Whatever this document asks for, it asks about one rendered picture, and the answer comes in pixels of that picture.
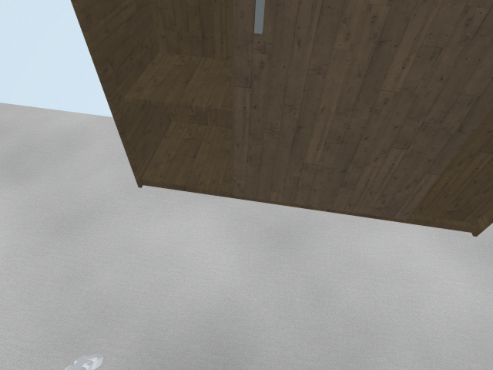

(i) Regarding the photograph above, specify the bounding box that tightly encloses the wardrobe door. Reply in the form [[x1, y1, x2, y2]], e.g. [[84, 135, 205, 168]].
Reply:
[[411, 107, 493, 223], [233, 0, 493, 220]]

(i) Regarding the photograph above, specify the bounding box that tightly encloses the left robot hand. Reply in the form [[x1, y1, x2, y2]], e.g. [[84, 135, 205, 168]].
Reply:
[[65, 355, 103, 370]]

